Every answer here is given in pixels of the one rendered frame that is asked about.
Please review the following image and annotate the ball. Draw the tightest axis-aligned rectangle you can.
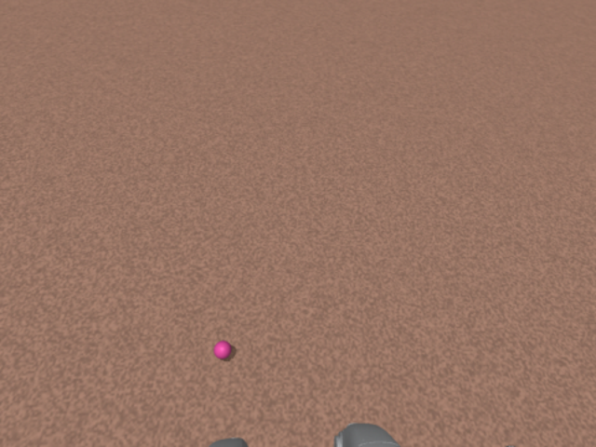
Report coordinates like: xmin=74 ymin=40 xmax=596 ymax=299
xmin=214 ymin=341 xmax=232 ymax=359

